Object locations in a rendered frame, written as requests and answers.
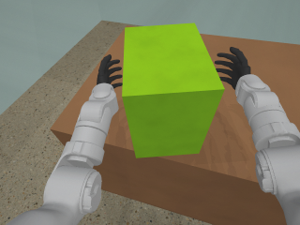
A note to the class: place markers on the robot left hand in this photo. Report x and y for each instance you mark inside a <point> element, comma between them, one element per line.
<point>104,72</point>

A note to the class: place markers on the carton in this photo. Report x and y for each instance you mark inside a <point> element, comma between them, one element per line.
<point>170,90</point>

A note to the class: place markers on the left robot upper arm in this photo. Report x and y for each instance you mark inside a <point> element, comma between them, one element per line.
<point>71,193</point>

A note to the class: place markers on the robot right forearm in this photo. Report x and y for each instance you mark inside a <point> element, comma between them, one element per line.
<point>265,115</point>

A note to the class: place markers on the right robot upper arm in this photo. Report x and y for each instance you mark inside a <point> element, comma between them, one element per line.
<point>278,172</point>

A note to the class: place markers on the robot left forearm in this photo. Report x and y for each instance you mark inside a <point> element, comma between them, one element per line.
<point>85,148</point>

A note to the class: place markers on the robot right hand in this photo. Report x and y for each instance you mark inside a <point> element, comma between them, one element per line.
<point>239,66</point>

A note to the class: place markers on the pedestal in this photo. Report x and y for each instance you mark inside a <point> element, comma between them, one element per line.
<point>219,185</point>

